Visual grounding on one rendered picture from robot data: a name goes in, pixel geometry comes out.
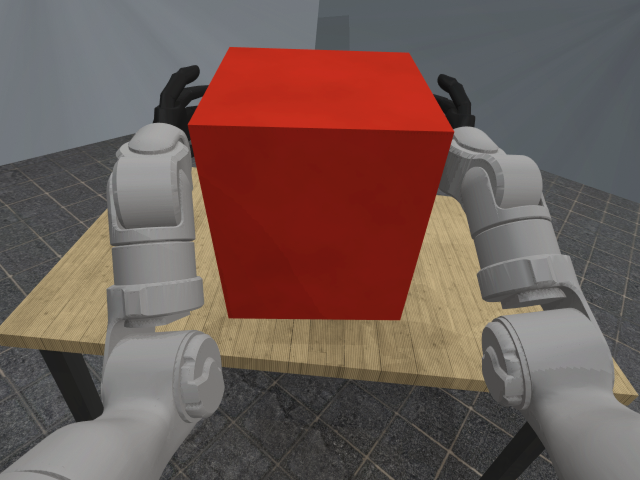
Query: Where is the left robot upper arm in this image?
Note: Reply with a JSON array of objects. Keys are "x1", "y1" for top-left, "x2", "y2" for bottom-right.
[{"x1": 0, "y1": 330, "x2": 225, "y2": 480}]

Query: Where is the robot left hand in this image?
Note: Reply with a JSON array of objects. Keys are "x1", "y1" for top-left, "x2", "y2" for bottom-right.
[{"x1": 153, "y1": 65, "x2": 209, "y2": 158}]

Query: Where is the right robot upper arm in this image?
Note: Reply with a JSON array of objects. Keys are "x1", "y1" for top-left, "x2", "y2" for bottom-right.
[{"x1": 482, "y1": 308, "x2": 640, "y2": 480}]

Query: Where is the robot right hand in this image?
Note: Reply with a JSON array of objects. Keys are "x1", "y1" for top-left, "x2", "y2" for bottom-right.
[{"x1": 433, "y1": 74, "x2": 475, "y2": 129}]

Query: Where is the robot right forearm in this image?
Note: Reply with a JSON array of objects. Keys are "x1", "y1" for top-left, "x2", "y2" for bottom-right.
[{"x1": 438, "y1": 127, "x2": 615, "y2": 390}]

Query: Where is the carton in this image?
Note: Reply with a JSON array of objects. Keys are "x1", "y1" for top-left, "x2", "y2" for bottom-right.
[{"x1": 188, "y1": 47, "x2": 454, "y2": 320}]

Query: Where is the table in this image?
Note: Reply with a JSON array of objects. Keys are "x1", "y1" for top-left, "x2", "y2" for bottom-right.
[{"x1": 0, "y1": 167, "x2": 639, "y2": 480}]

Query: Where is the robot left forearm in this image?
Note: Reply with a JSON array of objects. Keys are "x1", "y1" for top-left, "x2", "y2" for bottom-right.
[{"x1": 101, "y1": 123, "x2": 204, "y2": 407}]

